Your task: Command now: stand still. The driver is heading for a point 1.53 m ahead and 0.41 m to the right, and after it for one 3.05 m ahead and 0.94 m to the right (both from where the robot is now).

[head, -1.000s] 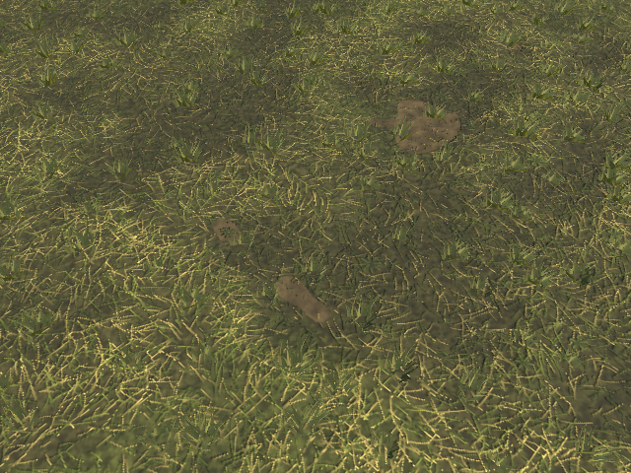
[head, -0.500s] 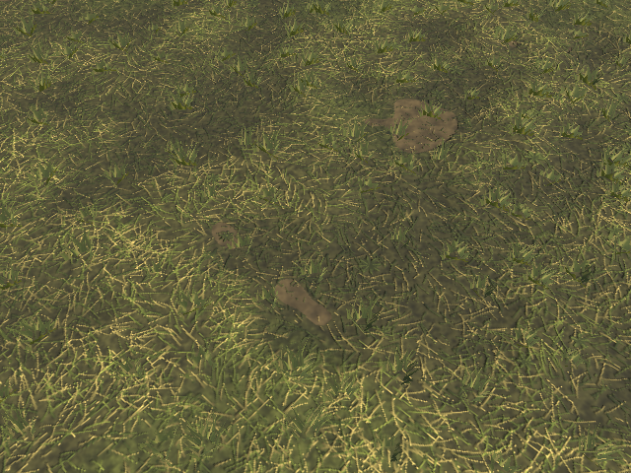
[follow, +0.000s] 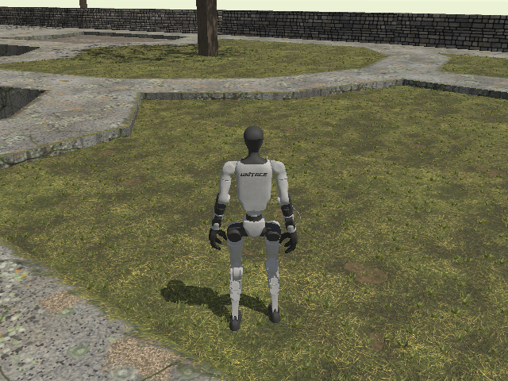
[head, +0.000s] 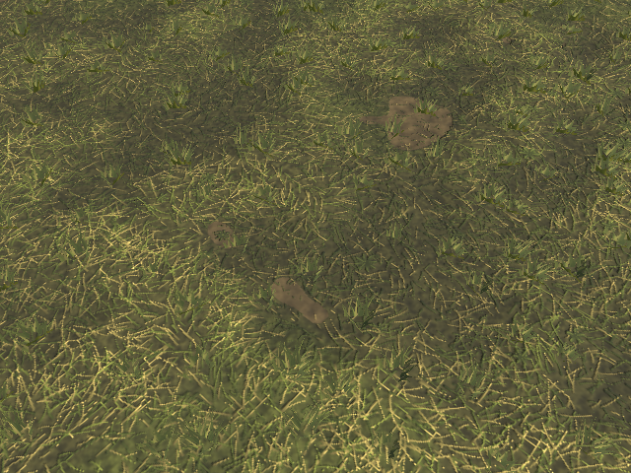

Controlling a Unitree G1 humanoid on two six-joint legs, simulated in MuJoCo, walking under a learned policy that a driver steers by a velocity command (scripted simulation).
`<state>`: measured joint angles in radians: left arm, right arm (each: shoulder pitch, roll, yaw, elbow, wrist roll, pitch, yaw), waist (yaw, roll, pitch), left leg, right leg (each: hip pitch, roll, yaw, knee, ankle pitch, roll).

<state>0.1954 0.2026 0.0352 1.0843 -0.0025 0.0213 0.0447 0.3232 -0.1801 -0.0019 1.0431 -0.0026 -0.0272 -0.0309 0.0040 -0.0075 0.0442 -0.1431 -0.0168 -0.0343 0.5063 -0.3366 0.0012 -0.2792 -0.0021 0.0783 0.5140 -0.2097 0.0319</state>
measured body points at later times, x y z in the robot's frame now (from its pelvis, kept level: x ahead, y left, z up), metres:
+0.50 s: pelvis +0.03 -0.02 +0.00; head +0.03 -0.02 +0.45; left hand +0.05 +0.23 -0.15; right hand -0.02 -0.26 -0.16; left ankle -0.04 +0.12 -0.73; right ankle +0.03 -0.12 -0.72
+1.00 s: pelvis +0.25 +0.01 -0.02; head +0.28 +0.01 +0.43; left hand +0.13 +0.25 -0.15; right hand +0.49 -0.21 -0.10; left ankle +0.41 +0.12 -0.73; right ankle +0.05 -0.12 -0.73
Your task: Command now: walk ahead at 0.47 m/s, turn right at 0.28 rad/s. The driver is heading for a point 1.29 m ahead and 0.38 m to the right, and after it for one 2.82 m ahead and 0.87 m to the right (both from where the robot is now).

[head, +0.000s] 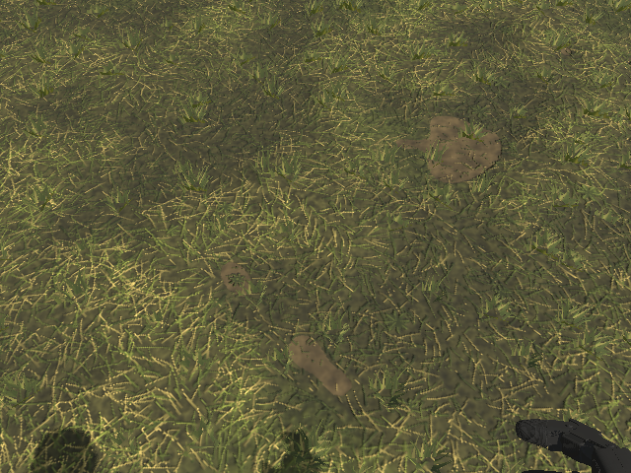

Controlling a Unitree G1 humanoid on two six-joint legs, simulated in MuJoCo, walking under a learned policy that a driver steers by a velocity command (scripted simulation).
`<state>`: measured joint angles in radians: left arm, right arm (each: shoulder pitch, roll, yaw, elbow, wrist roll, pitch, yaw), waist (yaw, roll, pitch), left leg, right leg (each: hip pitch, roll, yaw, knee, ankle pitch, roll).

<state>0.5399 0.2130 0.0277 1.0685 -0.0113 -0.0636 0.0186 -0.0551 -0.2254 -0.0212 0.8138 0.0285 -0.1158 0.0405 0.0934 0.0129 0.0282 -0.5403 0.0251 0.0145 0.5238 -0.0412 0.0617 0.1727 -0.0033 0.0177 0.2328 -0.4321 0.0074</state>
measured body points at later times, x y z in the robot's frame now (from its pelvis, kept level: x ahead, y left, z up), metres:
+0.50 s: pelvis +0.26 -0.01 +0.01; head +0.28 -0.03 +0.46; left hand +0.51 +0.17 -0.09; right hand +0.19 -0.27 -0.13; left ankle +0.15 +0.12 -0.72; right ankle +0.40 -0.18 -0.69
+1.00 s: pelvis +0.53 -0.12 +0.02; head +0.55 -0.16 +0.47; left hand +0.71 +0.11 -0.09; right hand +0.61 -0.44 -0.07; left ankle +0.77 -0.08 -0.68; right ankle +0.41 -0.16 -0.72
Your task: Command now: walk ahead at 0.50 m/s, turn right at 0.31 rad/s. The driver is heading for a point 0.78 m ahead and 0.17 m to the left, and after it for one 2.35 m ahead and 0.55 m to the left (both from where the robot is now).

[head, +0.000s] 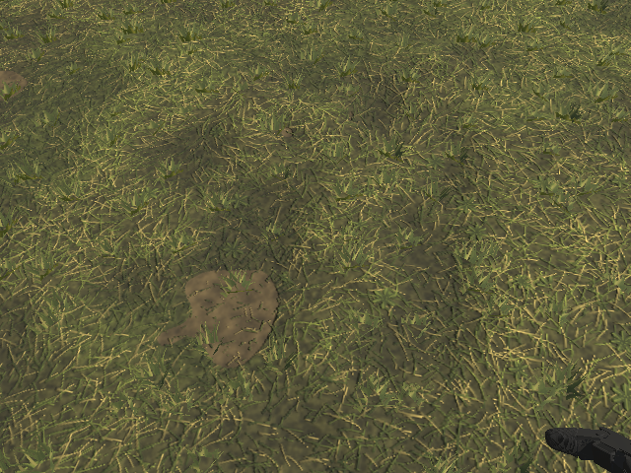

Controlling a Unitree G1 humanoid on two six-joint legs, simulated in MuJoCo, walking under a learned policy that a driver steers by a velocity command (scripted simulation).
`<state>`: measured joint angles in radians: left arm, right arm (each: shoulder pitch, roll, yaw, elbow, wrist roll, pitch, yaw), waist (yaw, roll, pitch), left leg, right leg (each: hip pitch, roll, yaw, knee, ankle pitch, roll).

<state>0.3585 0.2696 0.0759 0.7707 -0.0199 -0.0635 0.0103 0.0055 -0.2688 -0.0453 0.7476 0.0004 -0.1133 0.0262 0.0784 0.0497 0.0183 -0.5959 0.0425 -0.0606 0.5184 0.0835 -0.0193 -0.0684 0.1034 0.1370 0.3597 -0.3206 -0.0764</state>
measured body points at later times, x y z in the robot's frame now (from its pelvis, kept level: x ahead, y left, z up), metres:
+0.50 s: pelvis +0.28 +0.03 +0.00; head +0.31 +0.03 +0.45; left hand +0.51 +0.24 -0.08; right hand +0.25 -0.25 -0.12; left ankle +0.19 +0.13 -0.74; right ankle +0.44 -0.14 -0.70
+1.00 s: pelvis +0.53 +0.00 +0.00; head +0.56 +0.01 +0.45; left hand +0.50 +0.29 -0.13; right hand +0.77 -0.20 -0.09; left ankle +0.66 +0.18 -0.69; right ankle +0.46 -0.13 -0.74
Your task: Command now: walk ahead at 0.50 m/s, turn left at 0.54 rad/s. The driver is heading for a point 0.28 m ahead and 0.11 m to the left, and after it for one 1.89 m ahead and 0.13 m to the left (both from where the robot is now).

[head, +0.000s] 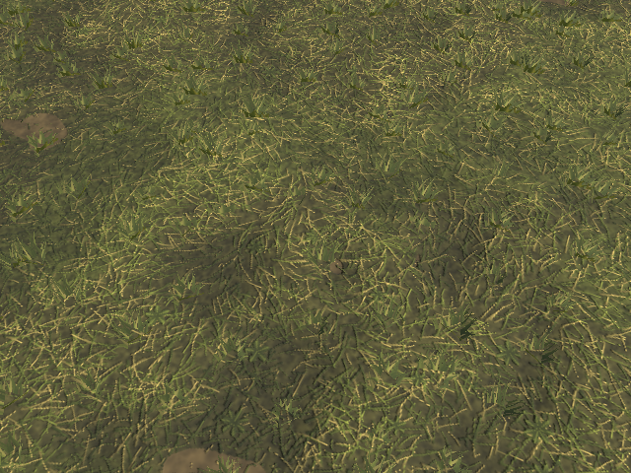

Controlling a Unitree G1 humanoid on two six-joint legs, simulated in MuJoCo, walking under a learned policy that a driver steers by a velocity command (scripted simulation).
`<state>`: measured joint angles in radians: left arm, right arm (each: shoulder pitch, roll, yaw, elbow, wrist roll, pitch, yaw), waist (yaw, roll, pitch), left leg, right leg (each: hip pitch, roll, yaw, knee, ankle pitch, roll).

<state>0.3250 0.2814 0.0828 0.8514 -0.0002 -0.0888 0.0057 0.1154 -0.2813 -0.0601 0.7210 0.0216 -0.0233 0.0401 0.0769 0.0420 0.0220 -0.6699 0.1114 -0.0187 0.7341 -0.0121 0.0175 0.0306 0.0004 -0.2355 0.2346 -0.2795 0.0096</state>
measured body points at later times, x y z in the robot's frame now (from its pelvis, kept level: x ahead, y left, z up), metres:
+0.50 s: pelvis +0.21 +0.05 +0.00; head +0.25 +0.08 +0.45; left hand +0.32 +0.35 -0.10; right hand +0.41 -0.20 -0.09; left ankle +0.19 +0.13 -0.74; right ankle +0.36 -0.07 -0.70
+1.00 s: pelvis +0.27 +0.05 -0.01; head +0.29 +0.06 +0.44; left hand +0.35 +0.35 -0.12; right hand +0.46 -0.19 -0.12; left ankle +0.20 +0.16 -0.74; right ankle +0.35 -0.05 -0.74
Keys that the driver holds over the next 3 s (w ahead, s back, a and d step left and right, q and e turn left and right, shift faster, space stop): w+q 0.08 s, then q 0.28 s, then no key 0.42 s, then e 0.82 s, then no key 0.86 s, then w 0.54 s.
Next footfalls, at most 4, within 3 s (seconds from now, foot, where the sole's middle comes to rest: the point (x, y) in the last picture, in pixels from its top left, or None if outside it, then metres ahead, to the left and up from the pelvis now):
0.12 left None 0.23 0.14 -0.78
0.58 right None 0.38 -0.04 -0.78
1.54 left None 0.33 0.18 -0.78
1.90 right None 0.27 -0.07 -0.78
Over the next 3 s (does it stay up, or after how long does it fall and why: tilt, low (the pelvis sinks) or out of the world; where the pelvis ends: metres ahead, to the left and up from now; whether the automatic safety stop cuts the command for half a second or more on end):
stays up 0.41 0.06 0.01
